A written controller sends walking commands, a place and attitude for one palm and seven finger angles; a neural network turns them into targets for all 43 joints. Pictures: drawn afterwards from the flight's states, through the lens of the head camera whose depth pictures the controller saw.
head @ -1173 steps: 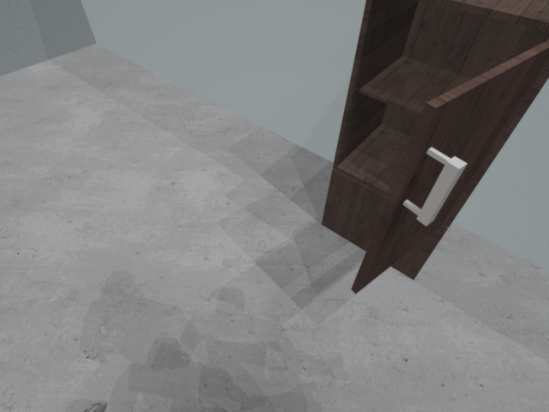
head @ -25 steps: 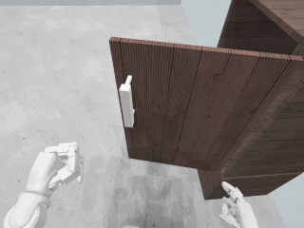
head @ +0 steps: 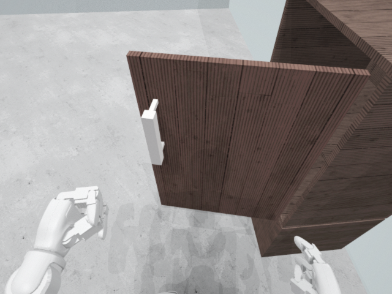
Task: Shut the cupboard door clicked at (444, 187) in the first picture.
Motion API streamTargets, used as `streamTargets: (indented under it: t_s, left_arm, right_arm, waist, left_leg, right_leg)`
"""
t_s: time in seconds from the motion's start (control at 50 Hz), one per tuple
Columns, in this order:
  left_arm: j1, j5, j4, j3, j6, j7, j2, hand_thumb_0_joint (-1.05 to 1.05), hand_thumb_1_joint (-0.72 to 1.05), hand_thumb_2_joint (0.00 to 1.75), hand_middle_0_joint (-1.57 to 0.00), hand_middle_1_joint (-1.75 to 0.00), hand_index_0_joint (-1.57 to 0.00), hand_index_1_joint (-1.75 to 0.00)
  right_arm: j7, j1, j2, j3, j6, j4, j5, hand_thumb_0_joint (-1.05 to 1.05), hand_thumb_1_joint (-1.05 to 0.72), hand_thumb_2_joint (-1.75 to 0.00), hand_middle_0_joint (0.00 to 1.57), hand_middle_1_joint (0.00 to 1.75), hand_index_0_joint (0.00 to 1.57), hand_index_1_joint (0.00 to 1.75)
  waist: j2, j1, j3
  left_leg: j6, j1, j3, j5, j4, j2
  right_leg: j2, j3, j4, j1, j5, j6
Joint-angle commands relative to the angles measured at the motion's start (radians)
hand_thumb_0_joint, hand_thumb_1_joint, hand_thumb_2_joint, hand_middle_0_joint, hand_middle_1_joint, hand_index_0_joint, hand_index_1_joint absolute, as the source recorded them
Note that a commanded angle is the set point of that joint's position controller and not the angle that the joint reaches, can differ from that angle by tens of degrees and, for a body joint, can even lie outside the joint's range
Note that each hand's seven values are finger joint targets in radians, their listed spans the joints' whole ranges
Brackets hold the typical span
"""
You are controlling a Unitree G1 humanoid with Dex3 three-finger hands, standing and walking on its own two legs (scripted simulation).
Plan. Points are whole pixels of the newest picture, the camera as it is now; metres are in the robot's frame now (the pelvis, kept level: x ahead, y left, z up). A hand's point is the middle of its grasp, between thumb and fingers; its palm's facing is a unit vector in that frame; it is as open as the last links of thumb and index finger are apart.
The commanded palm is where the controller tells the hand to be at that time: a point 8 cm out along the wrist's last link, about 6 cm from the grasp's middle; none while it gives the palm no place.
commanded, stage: bring the fist close to the handle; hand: left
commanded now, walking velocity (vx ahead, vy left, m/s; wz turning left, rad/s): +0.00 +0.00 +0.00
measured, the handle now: (156, 133) +0.43 +0.13 +0.08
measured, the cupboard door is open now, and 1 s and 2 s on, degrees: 76 76 72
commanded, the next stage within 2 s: push the door shut along its arc in 1.40 s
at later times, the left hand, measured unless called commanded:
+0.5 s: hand (131, 192) +0.28 +0.15 +0.09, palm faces -0.11 -0.99 -0.03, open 3.1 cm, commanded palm +0.26 +0.19 +0.09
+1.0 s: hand (158, 172) +0.33 +0.10 +0.09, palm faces -0.10 -0.99 -0.03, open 3.1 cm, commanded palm +0.31 +0.15 +0.09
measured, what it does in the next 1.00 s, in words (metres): stands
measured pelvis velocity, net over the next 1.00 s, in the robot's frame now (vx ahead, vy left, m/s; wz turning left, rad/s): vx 0.01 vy -0.01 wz -0.01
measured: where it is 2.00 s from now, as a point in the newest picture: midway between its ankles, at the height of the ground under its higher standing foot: outside the picture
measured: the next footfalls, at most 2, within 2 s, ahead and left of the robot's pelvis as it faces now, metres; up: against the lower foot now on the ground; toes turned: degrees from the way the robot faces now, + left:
none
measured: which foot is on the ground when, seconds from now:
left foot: down 0.00-1.00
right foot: down 0.00-1.00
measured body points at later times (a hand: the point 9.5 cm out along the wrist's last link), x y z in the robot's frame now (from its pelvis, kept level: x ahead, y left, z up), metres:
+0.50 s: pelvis +0.00 -0.01 +0.00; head +0.04 -0.02 +0.45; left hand +0.28 +0.20 +0.09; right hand +0.17 -0.24 -0.08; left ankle +0.01 +0.08 -0.69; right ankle +0.02 -0.11 -0.69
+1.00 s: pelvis +0.01 -0.01 +0.01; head +0.05 -0.02 +0.45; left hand +0.33 +0.16 +0.09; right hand +0.17 -0.24 -0.08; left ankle +0.01 +0.08 -0.69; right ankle +0.02 -0.11 -0.69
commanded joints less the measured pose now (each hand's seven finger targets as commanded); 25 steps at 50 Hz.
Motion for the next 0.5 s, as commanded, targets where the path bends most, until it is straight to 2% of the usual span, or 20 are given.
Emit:
streamTargets:
  t_s: [0.0, 0.02, 0.04, 0.08, 0.1, 0.12, 0.14, 0.16, 0.2, 0.22, 0.24, 0.28, 0.3, 0.34, 0.4, 0.42, 0.44, 0.46, 0.48]
  left_arm:
    - [-0.133, -0.023, -0.218, 0.067, -0.066, 0.0, 0.12, 0.0, 0.9, 0.9, -1.3, -1.5, -1.3, -1.5]
    - [-0.173, -0.021, -0.214, 0.069, -0.068, 0.005, 0.135, 0.0, 0.9, 0.9, -1.3, -1.5, -1.3, -1.5]
    - [-0.175, -0.018, -0.206, 0.042, -0.066, 0.003, 0.105, 0.0, 0.9, 0.9, -1.3, -1.5, -1.3, -1.5]
    - [-0.225, -0.013, -0.198, 0.026, -0.064, 0.01, 0.098, 0.0, 0.9, 0.9, -1.3, -1.5, -1.3, -1.5]
    - [-0.24, -0.009, -0.181, 0.032, -0.061, 0.012, 0.105, 0.0, 0.9, 0.9, -1.3, -1.5, -1.3, -1.5]
    - [-0.236, -0.004, -0.171, 0.06, -0.059, 0.019, 0.142, 0.0, 0.9, 0.9, -1.3, -1.5, -1.3, -1.5]
    - [-0.242, 0.003, -0.165, 0.02, -0.054, 0.018, 0.099, 0.0, 0.9, 0.9, -1.3, -1.5, -1.3, -1.5]
    - [-0.285, 0.004, -0.159, 0.01, -0.05, 0.021, 0.098, 0.0, 0.9, 0.9, -1.3, -1.5, -1.3, -1.5]
    - [-0.309, 0.007, -0.135, 0.045, -0.045, 0.032, 0.125, 0.0, 0.9, 0.9, -1.3, -1.5, -1.3, -1.5]
    - [-0.302, 0.012, -0.131, 0.048, -0.04, 0.037, 0.133, 0.0, 0.9, 0.9, -1.3, -1.5, -1.3, -1.5]
    - [-0.306, 0.012, -0.122, 0.03, -0.036, 0.036, 0.108, 0.0, 0.9, 0.9, -1.3, -1.5, -1.3, -1.5]
    - [-0.341, 0.012, -0.103, 0.035, -0.032, 0.046, 0.107, 0.0, 0.9, 0.9, -1.3, -1.5, -1.3, -1.5]
    - [-0.362, 0.018, -0.096, 0.014, -0.031, 0.05, 0.093, 0.0, 0.9, 0.9, -1.3, -1.5, -1.3, -1.5]
    - [-0.36, 0.022, -0.075, 0.009, -0.027, 0.059, 0.084, 0.0, 0.9, 0.9, -1.3, -1.5, -1.3, -1.5]
    - [-0.383, 0.035, -0.083, -0.027, -0.03, 0.069, 0.056, 0.0, 0.9, 0.9, -1.3, -1.5, -1.3, -1.5]
    - [-0.397, 0.041, -0.086, -0.028, -0.031, 0.077, 0.065, 0.0, 0.9, 0.9, -1.3, -1.5, -1.3, -1.5]
    - [-0.393, 0.048, -0.071, -0.047, -0.028, 0.084, 0.04, 0.0, 0.9, 0.9, -1.3, -1.5, -1.3, -1.5]
    - [-0.417, 0.053, -0.065, -0.061, -0.026, 0.09, 0.031, 0.0, 0.9, 0.9, -1.3, -1.5, -1.3, -1.5]
    - [-0.431, 0.055, -0.073, -0.046, -0.029, 0.101, 0.042, 0.0, 0.9, 0.9, -1.3, -1.5, -1.3, -1.5]
  right_arm:
    - [-0.012, -0.072, -0.122, -0.05, -0.065, -0.163, 0.002, 0.0, -0.9, -0.9, 0.2, 0.3, 0.2, 0.3]
    - [-0.015, -0.069, -0.126, -0.051, -0.065, -0.152, 0.001, 0.0, -0.9, -0.9, 0.2, 0.3, 0.2, 0.3]
    - [-0.015, -0.071, -0.123, -0.05, -0.066, -0.156, 0.002, 0.0, -0.9, -0.9, 0.2, 0.3, 0.2, 0.3]
    - [-0.018, -0.066, -0.124, -0.049, -0.067, -0.149, 0.001, 0.0, -0.9, -0.9, 0.2, 0.3, 0.2, 0.3]
    - [-0.019, -0.063, -0.124, -0.05, -0.067, -0.144, 0.001, 0.0, -0.9, -0.9, 0.2, 0.3, 0.2, 0.3]
    - [-0.02, -0.062, -0.129, -0.052, -0.065, -0.137, 0.002, 0.0, -0.9, -0.9, 0.2, 0.3, 0.2, 0.3]
    - [-0.018, -0.067, -0.122, -0.048, -0.062, -0.146, 0.001, 0.0, -0.9, -0.9, 0.2, 0.3, 0.2, 0.3]
    - [-0.019, -0.069, -0.122, -0.046, -0.06, -0.143, 0.003, 0.0, -0.9, -0.9, 0.2, 0.3, 0.2, 0.3]
    - [-0.02, -0.068, -0.123, -0.047, -0.054, -0.137, 0.002, 0.0, -0.9, -0.9, 0.2, 0.3, 0.2, 0.3]
    - [-0.02, -0.067, -0.124, -0.048, -0.05, -0.137, 0.0, 0.0, -0.9, -0.9, 0.2, 0.3, 0.2, 0.3]
    - [-0.018, -0.071, -0.118, -0.045, -0.048, -0.143, 0.0, 0.0, -0.9, -0.9, 0.2, 0.3, 0.2, 0.3]
    - [-0.016, -0.07, -0.116, -0.044, -0.042, -0.138, 0.002, 0.0, -0.9, -0.9, 0.2, 0.3, 0.2, 0.3]
    - [-0.014, -0.072, -0.116, -0.043, -0.04, -0.138, 0.004, 0.0, -0.9, -0.9, 0.2, 0.3, 0.2, 0.3]
    - [-0.011, -0.069, -0.115, -0.045, -0.038, -0.138, 0.001, 0.0, -0.9, -0.9, 0.2, 0.3, 0.2, 0.3]
    - [-0.004, -0.067, -0.113, -0.047, -0.034, -0.138, 0.003, 0.0, -0.9, -0.9, 0.2, 0.3, 0.2, 0.3]
    - [-0.003, -0.063, -0.116, -0.048, -0.033, -0.135, 0.001, 0.0, -0.9, -0.9, 0.2, 0.3, 0.2, 0.3]
    - [-0.001, -0.062, -0.113, -0.049, -0.03, -0.136, 0.0, 0.0, -0.9, -0.9, 0.2, 0.3, 0.2, 0.3]
    - [0.0, -0.059, -0.113, -0.048, -0.027, -0.133, 0.001, 0.0, -0.9, -0.9, 0.2, 0.3, 0.2, 0.3]
    - [0.002, -0.057, -0.113, -0.05, -0.024, -0.129, -0.001, 0.0, -0.9, -0.9, 0.2, 0.3, 0.2, 0.3]
  waist:
    - [-0.001, -0.01, -0.128]
    - [-0.024, -0.019, -0.118]
    - [-0.006, -0.017, -0.126]
    - [-0.006, -0.025, -0.131]
    - [-0.012, -0.026, -0.134]
    - [-0.031, -0.02, -0.139]
    - [-0.023, -0.02, -0.148]
    - [-0.021, -0.027, -0.141]
    - [-0.015, -0.015, -0.156]
    - [-0.038, -0.011, -0.172]
    - [-0.018, -0.007, -0.181]
    - [-0.021, -0.009, -0.177]
    - [-0.009, -0.014, -0.16]
    - [-0.039, -0.008, -0.182]
    - [-0.006, -0.009, -0.192]
    - [-0.028, -0.013, -0.19]
    - [-0.046, -0.014, -0.19]
    - [-0.033, -0.021, -0.177]
    - [-0.035, -0.016, -0.195]
  left_leg:
    - [-0.032, 0.031, -0.067, 0.146, -0.166, 0.014]
    - [-0.029, 0.025, -0.067, 0.147, -0.155, 0.015]
    - [-0.029, 0.031, -0.066, 0.137, -0.158, 0.014]
    - [-0.028, 0.035, -0.07, 0.134, -0.156, 0.014]
    - [-0.028, 0.035, -0.069, 0.133, -0.156, 0.013]
    - [-0.027, 0.028, -0.068, 0.144, -0.15, 0.015]
    - [-0.026, 0.032, -0.063, 0.142, -0.156, 0.012]
    - [-0.026, 0.031, -0.065, 0.125, -0.159, 0.012]
    - [-0.028, 0.034, -0.065, 0.141, -0.166, 0.012]
    - [-0.025, 0.037, -0.062, 0.162, -0.162, 0.012]
    - [-0.027, 0.038, -0.054, 0.17, -0.165, 0.009]
    - [-0.029, 0.043, -0.055, 0.171, -0.171, 0.01]
    - [-0.029, 0.047, -0.055, 0.169, -0.176, 0.01]
    - [-0.027, 0.05, -0.051, 0.19, -0.173, 0.01]
    - [-0.029, 0.077, -0.052, 0.208, -0.18, 0.011]
    - [-0.028, 0.073, -0.054, 0.218, -0.178, 0.013]
    - [-0.027, 0.076, -0.051, 0.222, -0.18, 0.013]
    - [-0.027, 0.078, -0.052, 0.221, -0.181, 0.014]
    - [-0.029, 0.084, -0.053, 0.22, -0.183, 0.013]
  right_leg:
    - [0.004, 0.071, -0.13, 0.095, 0.108, -0.004]
    - [0.003, 0.083, -0.135, 0.095, 0.106, -0.005]
    - [0.002, 0.081, -0.134, 0.088, 0.094, -0.004]
    - [0.002, 0.077, -0.131, 0.079, 0.097, -0.002]
    - [0.001, 0.078, -0.132, 0.081, 0.095, -0.001]
    - [0.0, 0.09, -0.137, 0.096, 0.1, -0.004]
    - [-0.004, 0.086, -0.135, 0.099, 0.099, -0.002]
    - [-0.005, 0.086, -0.139, 0.087, 0.081, 0.001]
    - [-0.004, 0.086, -0.134, 0.105, 0.099, -0.003]
    - [-0.005, 0.089, -0.134, 0.123, 0.122, -0.003]
    - [-0.009, 0.092, -0.133, 0.135, 0.134, -0.002]
    - [-0.007, 0.087, -0.134, 0.13, 0.142, -0.002]
    - [-0.006, 0.082, -0.134, 0.119, 0.142, -0.003]
    - [-0.009, 0.09, -0.136, 0.142, 0.167, -0.001]
    - [-0.006, 0.076, -0.123, 0.129, 0.195, -0.003]
    - [-0.007, 0.079, -0.124, 0.138, 0.205, -0.004]
    - [-0.007, 0.075, -0.123, 0.135, 0.212, 0.0]
    - [-0.006, 0.072, -0.121, 0.121, 0.213, -0.001]
    - [-0.006, 0.072, -0.119, 0.128, 0.214, 0.0]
